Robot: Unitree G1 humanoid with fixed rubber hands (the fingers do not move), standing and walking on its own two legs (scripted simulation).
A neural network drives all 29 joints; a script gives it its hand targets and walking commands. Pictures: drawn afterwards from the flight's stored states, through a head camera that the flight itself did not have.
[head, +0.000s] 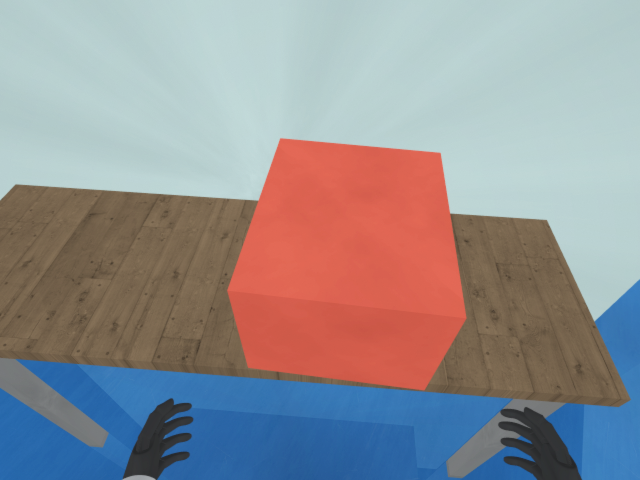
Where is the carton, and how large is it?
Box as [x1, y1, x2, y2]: [227, 138, 465, 389]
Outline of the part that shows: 280,138 227,290 248,367 424,389 465,319 464,305 440,153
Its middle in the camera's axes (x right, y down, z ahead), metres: +0.04 +0.03 +0.59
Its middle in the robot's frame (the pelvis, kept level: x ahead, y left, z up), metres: +0.42 -0.01 +0.02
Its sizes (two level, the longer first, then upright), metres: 0.306 0.261 0.200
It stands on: a table, 0.70 m high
